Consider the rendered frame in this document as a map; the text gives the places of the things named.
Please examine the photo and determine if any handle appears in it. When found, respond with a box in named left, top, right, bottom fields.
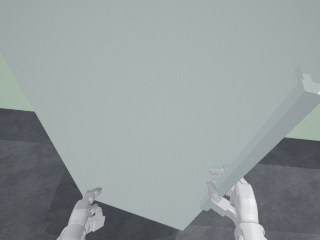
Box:
left=200, top=64, right=320, bottom=211

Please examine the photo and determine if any right robot hand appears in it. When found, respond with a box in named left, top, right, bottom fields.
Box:
left=206, top=163, right=259, bottom=227

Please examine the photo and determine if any right robot forearm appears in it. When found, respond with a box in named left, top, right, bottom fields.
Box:
left=234, top=221, right=267, bottom=240

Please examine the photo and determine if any left robot forearm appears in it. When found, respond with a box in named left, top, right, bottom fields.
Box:
left=57, top=223, right=86, bottom=240

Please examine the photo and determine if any left robot hand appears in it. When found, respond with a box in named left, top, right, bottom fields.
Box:
left=68, top=187, right=105, bottom=234

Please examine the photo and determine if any fridge door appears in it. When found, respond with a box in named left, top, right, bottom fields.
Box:
left=0, top=0, right=320, bottom=231

